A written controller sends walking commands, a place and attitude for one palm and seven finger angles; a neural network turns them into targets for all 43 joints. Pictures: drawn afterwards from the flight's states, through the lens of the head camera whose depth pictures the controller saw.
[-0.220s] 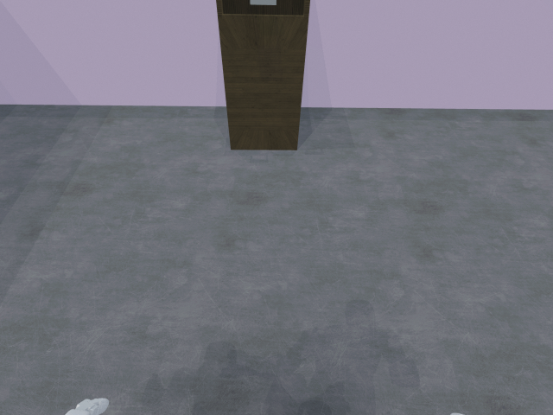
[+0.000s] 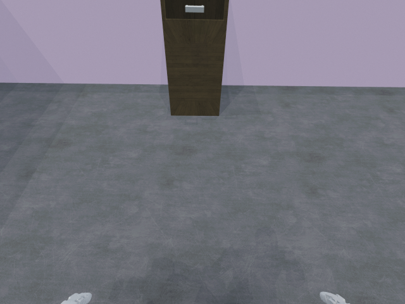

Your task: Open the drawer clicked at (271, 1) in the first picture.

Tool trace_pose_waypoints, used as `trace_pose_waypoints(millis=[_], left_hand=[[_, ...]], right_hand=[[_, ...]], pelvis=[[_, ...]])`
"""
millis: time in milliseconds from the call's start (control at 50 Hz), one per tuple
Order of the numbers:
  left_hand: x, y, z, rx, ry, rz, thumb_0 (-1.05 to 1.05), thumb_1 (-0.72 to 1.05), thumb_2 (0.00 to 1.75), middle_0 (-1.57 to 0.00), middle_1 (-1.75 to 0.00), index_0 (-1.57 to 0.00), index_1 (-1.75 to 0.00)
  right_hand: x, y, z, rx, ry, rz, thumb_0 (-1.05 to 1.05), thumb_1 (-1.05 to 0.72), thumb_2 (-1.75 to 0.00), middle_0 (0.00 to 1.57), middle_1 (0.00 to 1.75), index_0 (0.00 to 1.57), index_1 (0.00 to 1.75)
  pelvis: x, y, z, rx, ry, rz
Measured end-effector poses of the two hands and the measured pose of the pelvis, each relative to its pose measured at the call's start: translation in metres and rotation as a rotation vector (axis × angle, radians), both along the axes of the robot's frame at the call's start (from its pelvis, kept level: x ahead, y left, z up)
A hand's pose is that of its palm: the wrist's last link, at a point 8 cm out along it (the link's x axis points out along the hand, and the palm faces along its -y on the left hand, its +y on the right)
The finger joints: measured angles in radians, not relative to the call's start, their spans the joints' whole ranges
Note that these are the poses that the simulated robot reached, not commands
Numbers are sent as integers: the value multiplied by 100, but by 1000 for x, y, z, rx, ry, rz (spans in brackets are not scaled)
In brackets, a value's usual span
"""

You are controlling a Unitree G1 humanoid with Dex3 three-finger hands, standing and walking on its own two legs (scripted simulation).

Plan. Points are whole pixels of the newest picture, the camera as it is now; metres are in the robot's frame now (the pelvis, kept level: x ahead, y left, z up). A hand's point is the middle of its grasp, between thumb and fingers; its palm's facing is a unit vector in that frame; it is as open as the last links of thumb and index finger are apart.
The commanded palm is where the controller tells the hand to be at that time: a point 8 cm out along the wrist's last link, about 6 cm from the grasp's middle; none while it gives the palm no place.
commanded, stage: stand and wait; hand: left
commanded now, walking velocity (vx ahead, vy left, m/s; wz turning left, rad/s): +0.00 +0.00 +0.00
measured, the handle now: (194, 7) +1.59 +0.15 +0.03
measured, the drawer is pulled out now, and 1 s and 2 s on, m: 0.00 0.00 0.00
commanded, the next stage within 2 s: look at it before walking up in 0.60 s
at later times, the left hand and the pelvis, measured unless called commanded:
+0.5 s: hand out of the picture +0.05 +0.23 -0.15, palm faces -0.04 -0.94 -0.34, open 7.4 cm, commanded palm none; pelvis -0.02 -0.02 +0.00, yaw +0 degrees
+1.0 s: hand out of the picture +0.05 +0.23 -0.15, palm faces -0.04 -0.94 -0.33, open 7.4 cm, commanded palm none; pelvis -0.02 -0.02 +0.01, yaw -1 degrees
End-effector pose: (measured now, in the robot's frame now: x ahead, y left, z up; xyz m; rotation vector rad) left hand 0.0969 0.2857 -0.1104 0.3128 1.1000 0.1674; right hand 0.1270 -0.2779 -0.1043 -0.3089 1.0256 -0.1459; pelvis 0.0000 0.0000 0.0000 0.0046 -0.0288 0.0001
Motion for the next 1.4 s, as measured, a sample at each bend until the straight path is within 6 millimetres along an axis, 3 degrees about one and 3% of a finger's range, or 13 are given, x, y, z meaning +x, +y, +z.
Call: trace_pose_waypoints(millis=[320, 520, 820, 1400], left_hand=[[-48, -5, -6, 6, 114, 33, 0, 91, 90, -20, -30, -20, -30], [-55, -8, -5, 12, 127, 28, 0, 91, 90, -20, -30, -20, -30], [-45, -14, -2, 5, 88, 9, 0, 91, 90, -20, -30, -20, -30], [-58, -18, -6, 4, 129, 31, 0, 91, 90, -20, -30, -20, -30]], right_hand=[[-58, -27, -8, -23, 146, -56, 1, -90, -90, 20, 30, 20, 30], [-83, -33, -11, -20, 190, -79, 1, -90, -90, 20, 30, 20, 30], [-84, -30, -11, -4, 171, -77, 1, -90, -90, 20, 30, 20, 30], [-80, -30, -12, -6, 182, -74, 0, -90, -90, 20, 30, 20, 30]], pelvis=[[-12, -12, 3, -2, -7, 0], [-18, -16, 5, -1, -10, -5], [-24, -18, 6, 0, -9, -9], [-19, -21, 6, -2, -6, -12]])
